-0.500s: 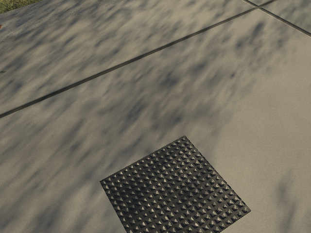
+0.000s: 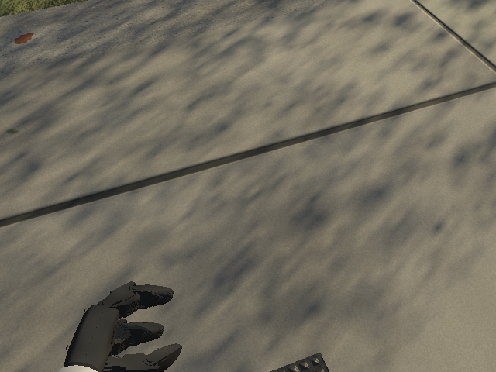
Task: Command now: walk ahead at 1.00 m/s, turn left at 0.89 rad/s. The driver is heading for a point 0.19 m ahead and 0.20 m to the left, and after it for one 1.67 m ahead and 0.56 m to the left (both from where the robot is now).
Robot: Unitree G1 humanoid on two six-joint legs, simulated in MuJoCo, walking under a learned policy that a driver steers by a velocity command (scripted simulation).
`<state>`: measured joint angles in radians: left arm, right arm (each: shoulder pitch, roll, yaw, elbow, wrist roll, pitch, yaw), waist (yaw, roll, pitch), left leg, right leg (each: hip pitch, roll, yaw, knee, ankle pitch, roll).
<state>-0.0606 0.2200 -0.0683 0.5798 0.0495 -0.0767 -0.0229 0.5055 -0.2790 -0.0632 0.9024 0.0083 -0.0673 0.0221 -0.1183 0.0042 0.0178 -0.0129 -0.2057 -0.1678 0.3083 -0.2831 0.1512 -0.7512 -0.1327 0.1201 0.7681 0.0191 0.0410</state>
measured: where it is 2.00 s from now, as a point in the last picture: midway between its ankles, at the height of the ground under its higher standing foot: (79, 100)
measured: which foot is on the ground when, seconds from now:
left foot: down 0.00-0.12, up 0.14-0.56, down 0.58-1.00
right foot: up 0.00-0.10, down 0.12-0.58, up 0.60-1.00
